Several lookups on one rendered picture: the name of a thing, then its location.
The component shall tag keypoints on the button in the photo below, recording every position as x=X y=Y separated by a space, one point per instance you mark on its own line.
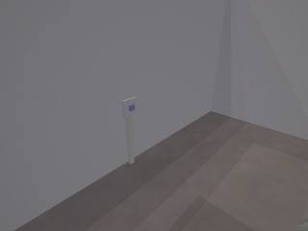
x=131 y=107

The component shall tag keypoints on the panel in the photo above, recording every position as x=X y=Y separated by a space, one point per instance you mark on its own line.
x=129 y=125

